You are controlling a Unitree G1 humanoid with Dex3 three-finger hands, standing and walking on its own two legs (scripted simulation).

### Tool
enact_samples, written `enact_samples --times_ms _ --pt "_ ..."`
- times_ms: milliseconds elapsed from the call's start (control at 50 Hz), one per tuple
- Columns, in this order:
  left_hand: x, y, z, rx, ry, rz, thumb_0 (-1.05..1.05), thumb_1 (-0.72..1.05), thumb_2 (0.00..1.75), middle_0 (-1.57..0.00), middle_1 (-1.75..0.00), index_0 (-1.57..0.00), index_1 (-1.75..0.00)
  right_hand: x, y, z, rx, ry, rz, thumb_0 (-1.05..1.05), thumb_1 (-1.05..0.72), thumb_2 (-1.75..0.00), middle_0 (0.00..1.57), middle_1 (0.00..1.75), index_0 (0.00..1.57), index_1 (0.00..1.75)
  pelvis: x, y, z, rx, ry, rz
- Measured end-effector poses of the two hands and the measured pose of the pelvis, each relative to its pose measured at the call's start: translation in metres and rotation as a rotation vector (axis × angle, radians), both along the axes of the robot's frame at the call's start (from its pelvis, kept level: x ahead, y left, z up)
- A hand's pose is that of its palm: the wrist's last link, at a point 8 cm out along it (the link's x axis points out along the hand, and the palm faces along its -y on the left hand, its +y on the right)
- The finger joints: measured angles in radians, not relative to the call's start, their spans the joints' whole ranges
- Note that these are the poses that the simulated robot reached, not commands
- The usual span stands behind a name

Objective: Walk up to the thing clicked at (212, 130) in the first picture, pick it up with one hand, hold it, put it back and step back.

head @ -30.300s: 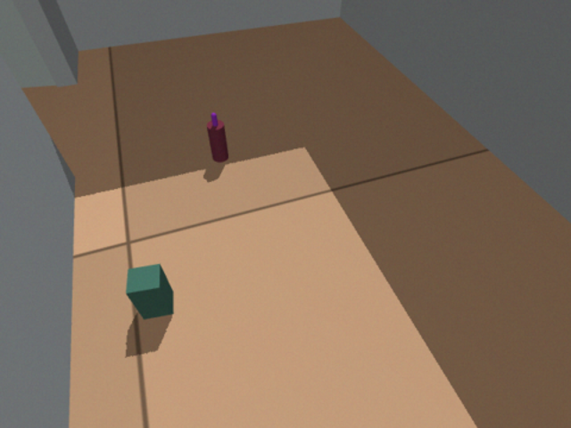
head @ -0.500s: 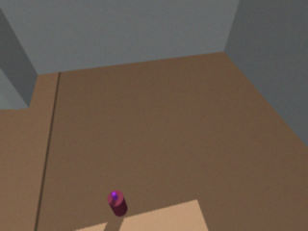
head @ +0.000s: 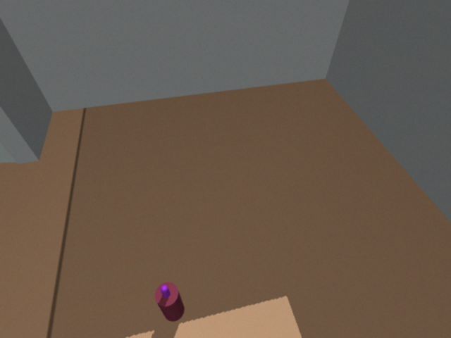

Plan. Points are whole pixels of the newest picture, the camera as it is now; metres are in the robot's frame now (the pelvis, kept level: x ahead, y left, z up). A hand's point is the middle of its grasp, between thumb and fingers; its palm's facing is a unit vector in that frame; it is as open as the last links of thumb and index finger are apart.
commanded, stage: step back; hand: left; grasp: from the side
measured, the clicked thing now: (169, 300) +0.38 +0.22 -0.65
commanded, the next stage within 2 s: none
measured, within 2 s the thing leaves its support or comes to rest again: neither
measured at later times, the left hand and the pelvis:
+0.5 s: hand out of the picture +0.05 +0.30 -0.18, palm faces -0.06 -0.93 -0.36, open 7.4 cm; pelvis -0.08 +0.04 -0.02, yaw -1 degrees
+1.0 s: hand out of the picture -0.11 +0.27 -0.14, palm faces -0.04 -0.90 -0.43, open 7.4 cm; pelvis -0.22 +0.01 -0.01, yaw -2 degrees
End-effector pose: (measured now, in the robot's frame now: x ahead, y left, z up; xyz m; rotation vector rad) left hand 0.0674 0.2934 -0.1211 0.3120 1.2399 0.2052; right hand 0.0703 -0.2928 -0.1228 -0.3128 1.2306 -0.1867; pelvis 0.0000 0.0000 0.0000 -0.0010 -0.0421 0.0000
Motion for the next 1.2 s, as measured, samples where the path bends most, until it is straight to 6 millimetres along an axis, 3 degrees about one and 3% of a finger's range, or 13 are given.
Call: enact_samples --times_ms 200,320,440,620,740,800,880,1000,1100,1200 --pt "-0.005 0.026 -0.008 0.033 -0.022 -0.002 0.0 0.9 0.89 -0.21 -0.3 -0.21 -0.3 -0.013 -0.01 -0.004 -0.043 0.009 -0.01 0.01 -0.9 -0.9 0.21 0.3 0.2 0.3 -0.034 0.011 -0.013 -0.019 0.015 0.009" --pt "0.002 0.054 -0.024 0.033 -0.06 -0.028 0.01 0.9 0.89 -0.21 -0.3 -0.21 -0.3 -0.048 0.003 -0.003 -0.092 0.039 -0.021 0.01 -0.9 -0.9 0.2 0.3 0.2 0.3 -0.05 0.036 -0.026 -0.014 0.02 0.007" --pt "-0.005 0.057 -0.022 0.021 -0.077 -0.045 0.0 0.9 0.89 -0.2 -0.3 -0.2 -0.3 -0.087 0.022 0.008 -0.1 0.082 -0.016 0.01 -0.9 -0.9 0.21 0.3 0.2 0.3 -0.072 0.042 -0.017 -0.032 0.023 0.003" --pt "-0.063 0.049 -0.025 0.027 -0.011 -0.089 0.0 0.9 0.89 -0.2 -0.3 -0.2 -0.3 -0.102 0.026 0.001 -0.077 -0.053 -0.03 0.01 -0.9 -0.9 0.21 0.3 0.21 0.3 -0.111 0.04 -0.022 -0.01 0.012 -0.055" --pt "-0.106 0.036 -0.023 0.057 -0.016 -0.106 0.0 0.9 0.89 -0.21 -0.3 -0.2 -0.3 -0.126 0.009 -0.017 -0.043 -0.119 -0.027 0.01 -0.9 -0.9 0.21 0.3 0.21 0.3 -0.15 0.024 -0.035 0.011 -0.004 -0.096" --pt "-0.136 0.025 -0.015 0.063 -0.026 -0.091 0.0 0.9 0.89 -0.21 -0.3 -0.2 -0.3 -0.144 -0.002 -0.025 -0.026 -0.119 -0.042 0.01 -0.9 -0.9 0.21 0.3 0.21 0.3 -0.169 0.016 -0.035 -0.032 -0.029 -0.071" --pt "-0.171 0.02 0.003 0.074 -0.03 -0.067 0.01 0.9 0.89 -0.21 -0.3 -0.21 -0.3 -0.175 -0.009 -0.017 -0.012 -0.08 -0.056 0.01 -0.9 -0.9 0.21 0.3 0.2 0.3 -0.186 0.01 -0.022 0.034 -0.021 -0.087" --pt "-0.186 0.022 0.017 0.095 -0.078 -0.064 0.01 0.9 0.89 -0.21 -0.3 -0.21 -0.3 -0.23 -0.018 -0.013 -0.047 0.004 -0.037 0.01 -0.9 -0.9 0.21 0.3 0.2 0.3 -0.217 0.011 -0.015 0.028 0.023 -0.042" --pt "-0.195 0.03 0.008 0.084 -0.16 -0.062 0.01 0.9 0.89 -0.21 -0.3 -0.21 -0.3 -0.267 -0.012 -0.016 -0.079 0.077 0.01 0.01 -0.9 -0.9 0.2 0.3 0.2 0.3 -0.25 0.019 -0.023 0.009 0.023 0.012" --pt "-0.223 0.04 -0.013 0.037 -0.17 -0.046 0.0 0.9 0.89 -0.21 -0.3 -0.21 -0.3 -0.292 0.008 -0.011 -0.086 0.054 0.035 0.01 -0.9 -0.9 0.2 0.3 0.2 0.3 -0.285 0.028 -0.03 0.035 -0.01 0.017"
